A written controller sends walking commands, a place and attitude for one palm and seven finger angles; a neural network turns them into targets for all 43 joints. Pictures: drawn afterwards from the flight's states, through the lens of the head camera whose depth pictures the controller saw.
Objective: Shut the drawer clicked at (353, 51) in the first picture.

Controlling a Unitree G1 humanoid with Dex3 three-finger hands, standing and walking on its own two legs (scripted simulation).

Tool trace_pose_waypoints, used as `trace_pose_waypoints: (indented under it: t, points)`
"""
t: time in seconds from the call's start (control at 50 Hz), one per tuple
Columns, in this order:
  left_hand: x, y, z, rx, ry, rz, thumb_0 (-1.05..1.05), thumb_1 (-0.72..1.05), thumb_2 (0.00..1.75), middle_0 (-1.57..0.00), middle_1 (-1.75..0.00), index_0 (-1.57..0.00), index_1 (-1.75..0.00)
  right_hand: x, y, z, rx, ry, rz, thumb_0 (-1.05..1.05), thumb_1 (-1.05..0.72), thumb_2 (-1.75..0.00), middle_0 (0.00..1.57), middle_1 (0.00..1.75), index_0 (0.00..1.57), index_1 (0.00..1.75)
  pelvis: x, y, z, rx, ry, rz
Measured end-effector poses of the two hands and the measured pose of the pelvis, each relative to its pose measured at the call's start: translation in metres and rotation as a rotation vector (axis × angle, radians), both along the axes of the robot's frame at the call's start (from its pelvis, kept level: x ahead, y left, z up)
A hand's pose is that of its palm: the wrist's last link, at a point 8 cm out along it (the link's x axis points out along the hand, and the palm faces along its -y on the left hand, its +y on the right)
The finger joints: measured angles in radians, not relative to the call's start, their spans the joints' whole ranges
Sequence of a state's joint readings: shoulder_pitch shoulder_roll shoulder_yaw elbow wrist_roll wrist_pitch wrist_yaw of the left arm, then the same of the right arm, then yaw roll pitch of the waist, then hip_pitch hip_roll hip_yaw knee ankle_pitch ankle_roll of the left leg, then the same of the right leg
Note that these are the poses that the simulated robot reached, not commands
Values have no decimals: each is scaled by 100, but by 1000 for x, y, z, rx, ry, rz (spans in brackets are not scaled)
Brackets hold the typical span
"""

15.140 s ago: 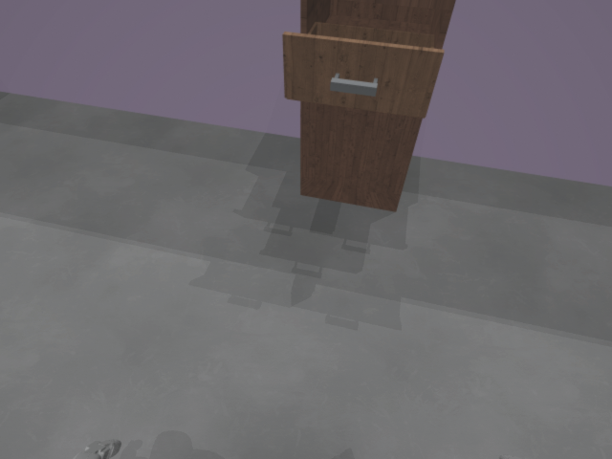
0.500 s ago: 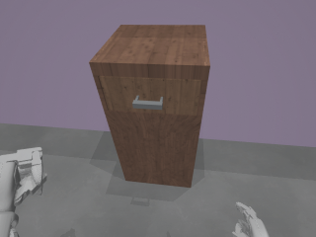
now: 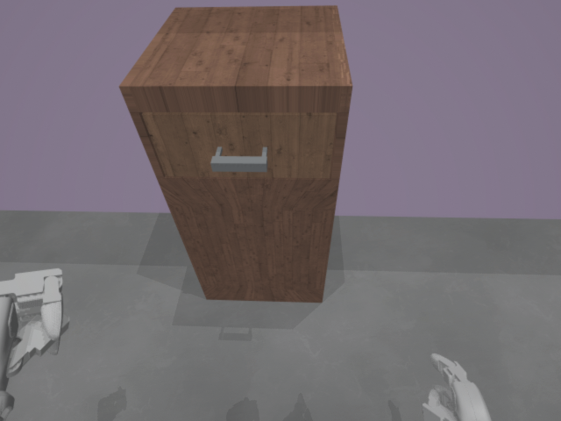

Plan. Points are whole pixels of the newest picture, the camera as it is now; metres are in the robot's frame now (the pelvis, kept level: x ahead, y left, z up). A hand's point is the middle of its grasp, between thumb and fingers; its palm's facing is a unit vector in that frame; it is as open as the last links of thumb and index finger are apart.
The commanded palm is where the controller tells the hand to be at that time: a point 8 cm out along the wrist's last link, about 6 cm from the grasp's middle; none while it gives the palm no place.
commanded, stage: step back with the hand held close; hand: left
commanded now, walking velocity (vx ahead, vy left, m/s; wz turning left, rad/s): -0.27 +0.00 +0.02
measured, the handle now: (240, 157) +0.64 +0.13 -0.01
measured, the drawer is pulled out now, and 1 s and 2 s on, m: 0.00 0.00 0.00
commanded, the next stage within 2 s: stop stepping back and stand still in 1.12 s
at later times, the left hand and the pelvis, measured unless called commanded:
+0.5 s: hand (21, 374) +0.14 +0.25 +0.15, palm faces +0.36 -0.80 -0.48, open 3.2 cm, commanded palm +0.07 +0.29 +0.17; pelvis -0.05 +0.01 -0.01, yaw +1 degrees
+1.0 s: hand out of the picture +0.07 +0.24 +0.15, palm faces +0.37 -0.80 -0.47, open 3.2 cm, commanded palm -0.01 +0.28 +0.17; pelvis -0.11 -0.01 -0.01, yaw +5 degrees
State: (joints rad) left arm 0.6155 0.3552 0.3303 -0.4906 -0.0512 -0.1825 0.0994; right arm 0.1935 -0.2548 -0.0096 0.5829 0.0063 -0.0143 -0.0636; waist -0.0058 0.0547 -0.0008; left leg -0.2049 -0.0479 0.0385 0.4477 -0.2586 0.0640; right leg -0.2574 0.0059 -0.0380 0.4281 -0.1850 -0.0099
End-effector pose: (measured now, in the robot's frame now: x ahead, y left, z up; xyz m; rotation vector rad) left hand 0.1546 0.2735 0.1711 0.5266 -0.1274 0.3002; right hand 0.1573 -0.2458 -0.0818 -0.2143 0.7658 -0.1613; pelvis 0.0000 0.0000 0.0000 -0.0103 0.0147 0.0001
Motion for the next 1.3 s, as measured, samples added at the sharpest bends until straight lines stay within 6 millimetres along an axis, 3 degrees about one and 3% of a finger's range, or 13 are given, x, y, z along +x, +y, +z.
trace_pose_waypoints:
  t: [0.18,0.4,0.6,0.78,0.88,1.0,1.12,1.22,1.3]
  points:
    - [-21,10,4,49,-30,-3,1,88,90,-141,-160,-140,-160,-17,5,1,-22,0,-11,1,-91,-90,20,30,21,30,-19,5,-6,12,0,-4]
    - [-47,8,0,38,-105,-5,1,88,90,-141,-160,-141,-160,-38,15,2,-19,-44,20,1,-91,-90,20,30,21,30,-47,6,-13,-8,6,2]
    - [-60,18,6,103,-135,-7,1,88,90,-141,-160,-141,-160,-66,14,0,-56,3,17,1,-91,-90,20,30,21,30,-57,7,-13,-13,17,33]
    - [-77,-5,3,97,-114,-43,1,88,90,-141,-160,-141,-160,-62,8,-4,-24,-32,66,1,-91,-90,20,30,21,30,-80,-9,-17,0,9,15]
    - [-92,-11,4,62,-126,-49,1,88,90,-141,-160,-141,-160,-72,0,1,-26,-16,45,1,-91,-90,20,30,21,30,-94,-14,-14,0,28,42]
    - [-119,6,0,53,-141,-15,1,88,90,-141,-160,-141,-160,-95,-1,7,-94,6,40,1,-91,-90,20,30,21,30,-115,-6,-15,-7,48,79]
    - [-151,16,9,79,-141,28,1,88,90,-141,-160,-141,-160,-122,14,7,-55,-24,62,1,-91,-90,20,30,21,30,-137,-6,-9,-12,39,71]
    - [-170,-4,15,36,-150,17,1,89,90,-141,-160,-141,-160,-148,25,3,17,-35,103,1,-91,-90,20,30,21,30,-161,-15,-4,-11,44,17]
    - [-179,-32,11,53,-124,-48,1,89,90,-141,-160,-141,-160,-168,17,-7,62,-53,107,1,-91,-90,20,30,21,30,-187,-30,-10,3,47,-14]
